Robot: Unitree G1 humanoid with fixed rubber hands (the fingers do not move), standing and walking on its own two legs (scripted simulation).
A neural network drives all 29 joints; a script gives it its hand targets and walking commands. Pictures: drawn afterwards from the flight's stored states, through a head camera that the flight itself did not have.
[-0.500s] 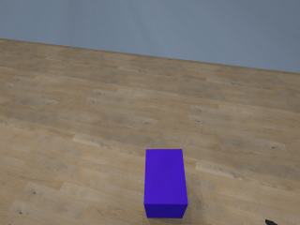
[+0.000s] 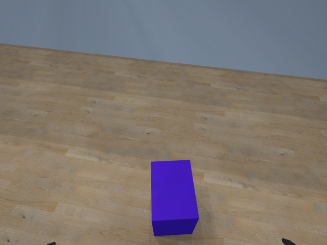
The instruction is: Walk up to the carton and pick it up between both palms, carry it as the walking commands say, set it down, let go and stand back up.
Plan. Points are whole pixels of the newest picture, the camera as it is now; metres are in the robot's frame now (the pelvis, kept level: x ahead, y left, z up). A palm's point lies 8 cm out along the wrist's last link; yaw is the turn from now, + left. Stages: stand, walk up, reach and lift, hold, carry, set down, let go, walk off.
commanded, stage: walk up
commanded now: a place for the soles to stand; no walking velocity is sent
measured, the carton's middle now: (171, 198) +0.47 -0.02 -0.62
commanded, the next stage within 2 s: reach and lift in 0.72 s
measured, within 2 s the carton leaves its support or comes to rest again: neither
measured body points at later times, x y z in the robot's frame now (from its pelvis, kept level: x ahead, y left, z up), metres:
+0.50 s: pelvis -0.01 -0.01 +0.00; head +0.00 -0.02 +0.45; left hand +0.07 +0.32 -0.10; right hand +0.09 -0.33 -0.12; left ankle +0.01 +0.08 -0.73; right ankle +0.02 -0.14 -0.73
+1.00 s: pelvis -0.01 -0.02 -0.02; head +0.06 -0.03 +0.42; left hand +0.16 +0.27 -0.11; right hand +0.18 -0.26 -0.13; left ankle +0.01 +0.08 -0.73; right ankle +0.02 -0.14 -0.73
